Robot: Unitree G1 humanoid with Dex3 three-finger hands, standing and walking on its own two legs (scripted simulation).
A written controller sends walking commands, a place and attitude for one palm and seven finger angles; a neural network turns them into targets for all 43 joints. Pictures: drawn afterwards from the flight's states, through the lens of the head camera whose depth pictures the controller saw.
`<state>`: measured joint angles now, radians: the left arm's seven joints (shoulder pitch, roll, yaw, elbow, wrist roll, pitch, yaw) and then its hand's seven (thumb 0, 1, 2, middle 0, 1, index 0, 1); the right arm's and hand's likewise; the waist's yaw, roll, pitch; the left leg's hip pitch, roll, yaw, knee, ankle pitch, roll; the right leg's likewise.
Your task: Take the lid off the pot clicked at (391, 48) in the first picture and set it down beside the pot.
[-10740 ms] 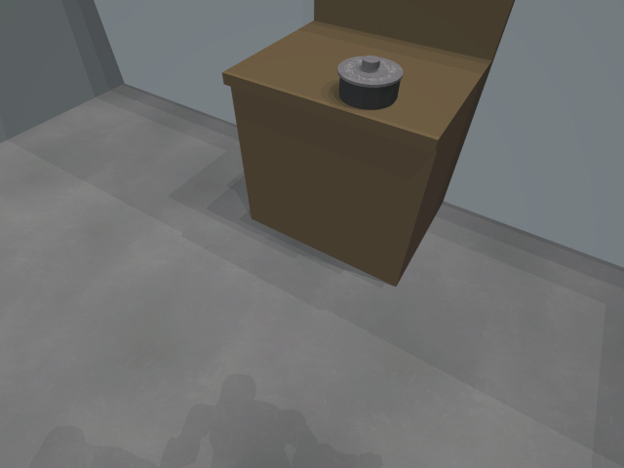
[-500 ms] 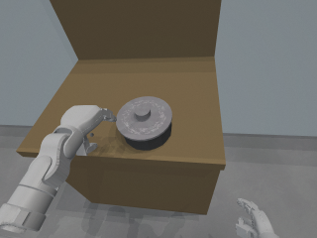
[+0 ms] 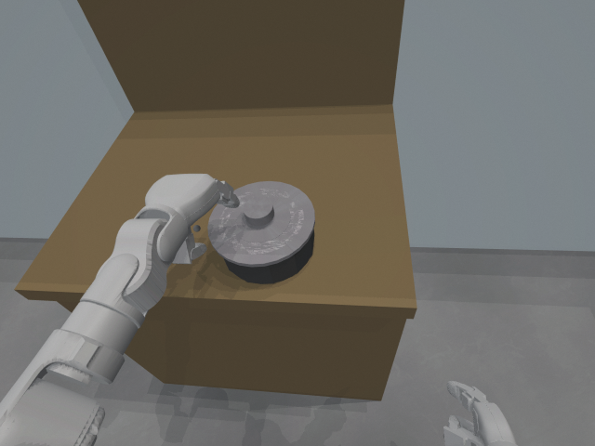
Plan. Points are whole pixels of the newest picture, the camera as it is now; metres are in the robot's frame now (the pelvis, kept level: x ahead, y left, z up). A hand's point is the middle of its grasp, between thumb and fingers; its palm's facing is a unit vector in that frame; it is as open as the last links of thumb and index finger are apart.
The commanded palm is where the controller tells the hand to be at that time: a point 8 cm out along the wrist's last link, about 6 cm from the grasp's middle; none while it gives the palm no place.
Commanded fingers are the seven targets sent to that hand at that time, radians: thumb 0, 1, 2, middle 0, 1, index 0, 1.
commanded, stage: move the open hand above the knob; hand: left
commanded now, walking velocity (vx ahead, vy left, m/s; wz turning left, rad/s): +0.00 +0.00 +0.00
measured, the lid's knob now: (259, 211) +0.47 +0.10 +0.03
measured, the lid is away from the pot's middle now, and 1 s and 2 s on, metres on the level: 0.00 0.00 0.00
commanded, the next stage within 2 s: lower the open fingers around the knob in 1.28 s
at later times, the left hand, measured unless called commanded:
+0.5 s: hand (240, 200) +0.43 +0.11 +0.10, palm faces -0.27 -0.02 -0.96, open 10.0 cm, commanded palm +0.43 +0.11 +0.16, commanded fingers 0.00 -0.25 1.35 -0.83 -0.08 -0.83 -0.08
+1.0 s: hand (244, 199) +0.43 +0.10 +0.10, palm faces -0.26 -0.02 -0.96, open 10.0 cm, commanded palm +0.42 +0.10 +0.16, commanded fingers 0.00 -0.25 1.35 -0.83 -0.08 -0.83 -0.08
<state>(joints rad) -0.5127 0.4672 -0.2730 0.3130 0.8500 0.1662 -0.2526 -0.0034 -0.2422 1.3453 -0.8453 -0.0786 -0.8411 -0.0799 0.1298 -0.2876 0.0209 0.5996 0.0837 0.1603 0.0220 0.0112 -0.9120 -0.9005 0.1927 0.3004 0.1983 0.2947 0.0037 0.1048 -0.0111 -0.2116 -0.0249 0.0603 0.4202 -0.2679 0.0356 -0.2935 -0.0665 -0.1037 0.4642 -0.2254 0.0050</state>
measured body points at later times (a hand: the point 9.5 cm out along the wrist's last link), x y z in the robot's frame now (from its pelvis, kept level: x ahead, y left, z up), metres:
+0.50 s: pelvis +0.00 +0.00 +0.00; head +0.03 -0.04 +0.44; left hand +0.44 +0.11 +0.15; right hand +0.14 -0.24 -0.14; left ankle -0.03 +0.10 -0.74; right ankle +0.01 -0.12 -0.74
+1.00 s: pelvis +0.00 +0.00 +0.00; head +0.02 -0.05 +0.45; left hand +0.44 +0.10 +0.15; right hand +0.13 -0.25 -0.14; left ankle -0.03 +0.10 -0.74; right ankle +0.01 -0.12 -0.74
